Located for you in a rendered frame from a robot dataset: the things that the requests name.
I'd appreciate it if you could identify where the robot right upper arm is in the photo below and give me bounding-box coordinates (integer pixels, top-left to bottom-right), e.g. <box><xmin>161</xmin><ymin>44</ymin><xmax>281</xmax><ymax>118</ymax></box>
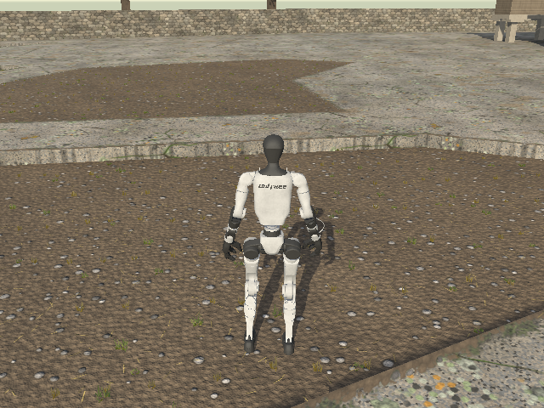
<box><xmin>291</xmin><ymin>172</ymin><xmax>313</xmax><ymax>219</ymax></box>

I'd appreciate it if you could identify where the robot right forearm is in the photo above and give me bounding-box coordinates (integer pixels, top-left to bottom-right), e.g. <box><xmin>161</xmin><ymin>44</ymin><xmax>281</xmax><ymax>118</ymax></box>
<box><xmin>304</xmin><ymin>206</ymin><xmax>320</xmax><ymax>241</ymax></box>

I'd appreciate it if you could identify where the robot left forearm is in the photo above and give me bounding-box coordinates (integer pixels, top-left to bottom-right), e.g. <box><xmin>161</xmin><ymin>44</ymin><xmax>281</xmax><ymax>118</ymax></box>
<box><xmin>224</xmin><ymin>206</ymin><xmax>241</xmax><ymax>243</ymax></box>

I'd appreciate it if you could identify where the robot right hand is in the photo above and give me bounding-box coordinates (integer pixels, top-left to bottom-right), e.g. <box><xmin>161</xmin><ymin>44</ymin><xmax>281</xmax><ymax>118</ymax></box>
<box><xmin>303</xmin><ymin>238</ymin><xmax>322</xmax><ymax>258</ymax></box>

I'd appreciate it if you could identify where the right robot shin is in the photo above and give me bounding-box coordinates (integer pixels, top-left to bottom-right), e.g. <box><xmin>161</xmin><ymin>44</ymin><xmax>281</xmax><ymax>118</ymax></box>
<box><xmin>283</xmin><ymin>284</ymin><xmax>296</xmax><ymax>343</ymax></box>

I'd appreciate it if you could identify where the robot left upper arm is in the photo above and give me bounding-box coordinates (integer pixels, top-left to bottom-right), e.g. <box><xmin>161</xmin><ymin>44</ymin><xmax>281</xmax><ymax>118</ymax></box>
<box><xmin>233</xmin><ymin>171</ymin><xmax>255</xmax><ymax>218</ymax></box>

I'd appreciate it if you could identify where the robot left hand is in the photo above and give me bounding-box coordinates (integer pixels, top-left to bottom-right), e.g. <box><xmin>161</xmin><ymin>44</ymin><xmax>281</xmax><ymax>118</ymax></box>
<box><xmin>222</xmin><ymin>241</ymin><xmax>242</xmax><ymax>261</ymax></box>

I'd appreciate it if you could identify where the right robot thigh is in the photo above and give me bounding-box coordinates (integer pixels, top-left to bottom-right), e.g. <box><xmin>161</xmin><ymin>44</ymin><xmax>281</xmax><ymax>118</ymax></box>
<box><xmin>282</xmin><ymin>237</ymin><xmax>301</xmax><ymax>299</ymax></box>

